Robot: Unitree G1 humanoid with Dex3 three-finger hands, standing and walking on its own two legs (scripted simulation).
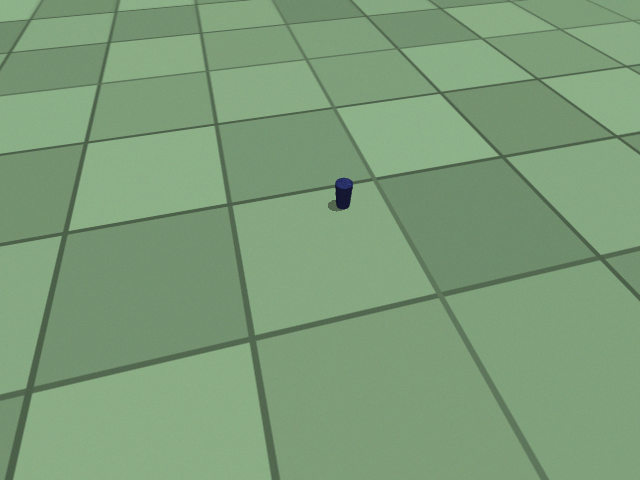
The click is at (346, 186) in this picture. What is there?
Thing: tapered cup
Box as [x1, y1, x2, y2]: [335, 178, 352, 208]
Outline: 340,178 335,182 336,205 339,208 346,208 349,205 352,182 347,178
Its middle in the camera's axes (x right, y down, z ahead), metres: +0.12 -0.23 +1.80
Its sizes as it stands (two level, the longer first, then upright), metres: 0.079 0.079 0.129
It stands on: the floor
